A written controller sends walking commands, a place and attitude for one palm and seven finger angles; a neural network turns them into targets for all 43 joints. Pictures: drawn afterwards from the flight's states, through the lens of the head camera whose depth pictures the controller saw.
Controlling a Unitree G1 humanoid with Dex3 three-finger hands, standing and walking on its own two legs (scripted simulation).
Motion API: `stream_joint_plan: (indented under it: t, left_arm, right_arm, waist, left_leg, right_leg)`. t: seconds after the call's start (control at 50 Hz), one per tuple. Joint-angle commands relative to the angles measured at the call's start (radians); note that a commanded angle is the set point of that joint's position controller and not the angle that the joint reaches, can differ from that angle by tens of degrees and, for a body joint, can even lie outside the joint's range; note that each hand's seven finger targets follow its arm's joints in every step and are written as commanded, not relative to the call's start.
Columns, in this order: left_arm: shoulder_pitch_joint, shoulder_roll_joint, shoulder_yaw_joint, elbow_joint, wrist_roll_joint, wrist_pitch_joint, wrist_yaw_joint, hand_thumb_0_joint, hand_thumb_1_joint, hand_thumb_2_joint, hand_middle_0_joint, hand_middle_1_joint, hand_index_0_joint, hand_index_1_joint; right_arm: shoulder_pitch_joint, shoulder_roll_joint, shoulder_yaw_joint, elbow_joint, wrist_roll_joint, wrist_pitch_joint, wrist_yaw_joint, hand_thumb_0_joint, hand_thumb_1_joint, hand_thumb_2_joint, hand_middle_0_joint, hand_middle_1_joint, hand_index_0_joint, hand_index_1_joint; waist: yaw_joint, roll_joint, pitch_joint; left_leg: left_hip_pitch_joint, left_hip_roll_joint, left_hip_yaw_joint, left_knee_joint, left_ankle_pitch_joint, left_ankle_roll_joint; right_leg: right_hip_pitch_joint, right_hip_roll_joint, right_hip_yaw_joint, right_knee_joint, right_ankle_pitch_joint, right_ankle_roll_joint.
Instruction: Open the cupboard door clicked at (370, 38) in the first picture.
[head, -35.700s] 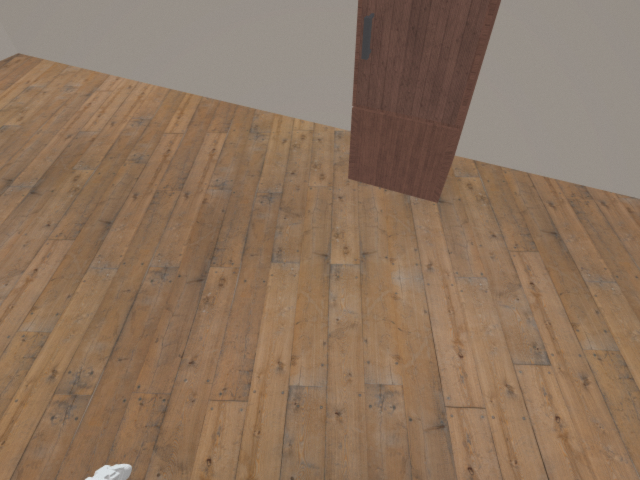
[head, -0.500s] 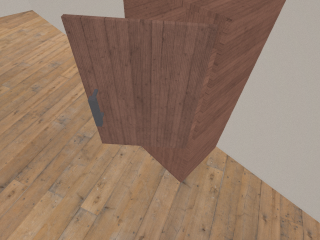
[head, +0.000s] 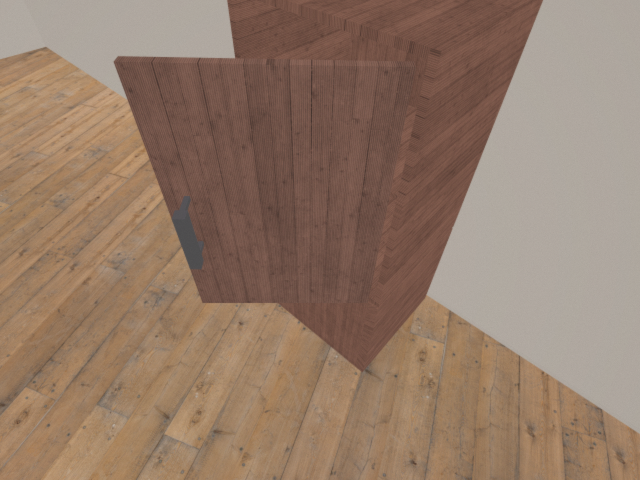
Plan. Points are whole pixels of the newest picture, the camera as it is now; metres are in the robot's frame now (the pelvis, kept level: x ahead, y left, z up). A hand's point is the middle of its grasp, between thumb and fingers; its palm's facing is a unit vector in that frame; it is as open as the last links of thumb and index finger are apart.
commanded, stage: come to a stop and stand still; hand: left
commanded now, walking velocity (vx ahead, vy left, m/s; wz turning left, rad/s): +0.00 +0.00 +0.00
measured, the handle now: (191, 233) +0.55 +0.26 -0.06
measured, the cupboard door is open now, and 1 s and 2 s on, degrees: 42 42 42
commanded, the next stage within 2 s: look again from close up in 0.50 s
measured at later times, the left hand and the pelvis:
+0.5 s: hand out of the picture -0.06 +0.14 -0.18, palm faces +0.04 -0.99 -0.14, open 7.4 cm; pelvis -0.02 -0.01 +0.00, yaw +1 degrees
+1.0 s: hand out of the picture -0.03 +0.15 -0.18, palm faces +0.03 -0.99 -0.14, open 7.4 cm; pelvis -0.02 +0.00 +0.00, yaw +1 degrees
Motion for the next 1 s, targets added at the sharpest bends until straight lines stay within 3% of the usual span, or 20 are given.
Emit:
stream_joint_plan:
  t: [0.0, 0.02, 0.04, 0.1, 0.16, 0.26, 0.46, 0.54, 0.68, 0.98]
  left_arm:
    - [0.152, 0.093, -0.007, -0.012, -0.009, -0.042, 0.023, 0.000, 0.900, 0.900, -0.200, -0.300, -0.200, -0.300]
    - [0.149, 0.083, -0.010, -0.011, -0.018, -0.046, 0.019, 0.000, 0.900, 0.900, -0.200, -0.300, -0.200, -0.300]
    - [0.134, 0.083, -0.011, -0.015, -0.021, -0.041, 0.017, 0.000, 0.900, 0.900, -0.200, -0.300, -0.200, -0.300]
    - [0.110, 0.062, -0.018, -0.017, -0.017, -0.031, 0.008, 0.000, 0.900, 0.900, -0.200, -0.300, -0.200, -0.300]
    - [0.123, 0.063, -0.020, -0.021, -0.012, -0.028, 0.002, 0.000, 0.900, 0.900, -0.200, -0.300, -0.200, -0.300]
    - [0.155, 0.061, -0.021, -0.020, -0.009, -0.032, -0.001, 0.000, 0.900, 0.900, -0.200, -0.300, -0.200, -0.300]
    - [0.200, 0.051, -0.023, 0.007, -0.009, -0.034, -0.004, 0.000, 0.900, 0.900, -0.200, -0.300, -0.200, -0.300]
    - [0.205, 0.049, -0.023, 0.014, -0.009, -0.034, -0.003, 0.000, 0.900, 0.900, -0.200, -0.300, -0.200, -0.300]
    - [0.204, 0.047, -0.022, 0.017, -0.008, -0.031, -0.002, 0.000, 0.900, 0.900, -0.200, -0.300, -0.200, -0.300]
    - [0.188, 0.044, -0.017, 0.008, -0.008, -0.024, -0.002, 0.000, 0.900, 0.900, -0.200, -0.300, -0.200, -0.300]
  right_arm:
    - [0.072, -0.103, 0.001, -0.082, -0.004, -0.044, -0.006, 0.000, -0.900, -0.900, 0.200, 0.300, 0.200, 0.300]
    - [0.078, -0.110, 0.002, -0.083, -0.003, -0.045, -0.013, 0.000, -0.900, -0.900, 0.200, 0.300, 0.200, 0.300]
    - [0.063, -0.115, -0.001, -0.090, 0.003, -0.039, -0.016, 0.000, -0.900, -0.900, 0.200, 0.300, 0.200, 0.300]
    - [0.032, -0.110, -0.002, -0.101, 0.002, -0.023, -0.010, 0.000, -0.900, -0.900, 0.200, 0.300, 0.200, 0.300]
    - [0.026, -0.113, -0.007, -0.105, 0.000, -0.014, 0.000, 0.000, -0.900, -0.900, 0.200, 0.300, 0.200, 0.300]
    - [0.022, -0.114, -0.010, -0.097, 0.001, -0.012, 0.004, 0.000, -0.900, -0.900, 0.200, 0.300, 0.200, 0.300]
    - [0.005, -0.112, -0.005, -0.066, 0.007, -0.022, -0.001, 0.000, -0.900, -0.900, 0.200, 0.300, 0.200, 0.300]
    - [0.004, -0.108, -0.005, -0.053, 0.009, -0.026, -0.003, 0.000, -0.900, -0.900, 0.200, 0.300, 0.200, 0.300]
    - [0.009, -0.099, -0.005, -0.030, 0.009, -0.023, -0.003, 0.000, -0.900, -0.900, 0.200, 0.300, 0.200, 0.300]
    - [0.023, -0.091, -0.010, -0.013, 0.008, -0.026, -0.005, 0.000, -0.900, -0.900, 0.200, 0.300, 0.200, 0.300]
  waist:
    - [0.018, 0.110, -0.046]
    - [0.025, 0.092, -0.145]
    - [0.022, 0.060, -0.142]
    - [0.016, -0.042, 0.046]
    - [0.011, -0.034, 0.109]
    - [0.009, -0.043, 0.098]
    - [0.020, 0.003, 0.071]
    - [0.025, -0.022, 0.054]
    - [0.030, -0.018, 0.085]
    - [0.033, -0.005, 0.077]
  left_leg:
    - [-0.005, 0.169, -0.193, 0.024, 0.505, -0.091]
    - [0.031, 0.180, -0.203, 0.041, 0.546, -0.064]
    - [0.032, 0.183, -0.204, 0.030, 0.486, -0.052]
    - [-0.067, 0.166, -0.206, -0.029, 0.185, -0.038]
    - [-0.097, 0.150, -0.212, -0.083, -0.013, -0.039]
    - [-0.070, 0.144, -0.202, -0.100, -0.046, -0.039]
    - [-0.050, 0.155, -0.198, -0.126, -0.007, -0.040]
    - [-0.043, 0.156, -0.191, -0.120, 0.037, -0.041]
    - [-0.061, 0.162, -0.192, -0.139, 0.019, -0.041]
    - [-0.064, 0.170, -0.206, -0.166, 0.026, -0.039]
  right_leg:
    - [0.040, -0.126, 0.099, 0.025, 0.382, -0.067]
    - [0.095, -0.120, 0.091, 0.026, 0.375, -0.065]
    - [0.088, -0.114, 0.084, 0.013, 0.312, -0.064]
    - [-0.019, -0.110, 0.101, -0.055, 0.175, -0.064]
    - [-0.085, -0.100, 0.123, -0.099, -0.003, -0.066]
    - [-0.114, -0.100, 0.139, -0.132, -0.054, -0.061]
    - [-0.071, -0.100, 0.125, -0.143, 0.032, -0.049]
    - [-0.042, -0.103, 0.120, -0.143, 0.079, -0.044]
    - [-0.042, -0.101, 0.109, -0.152, 0.075, -0.041]
    - [-0.017, -0.101, 0.094, -0.142, 0.103, -0.034]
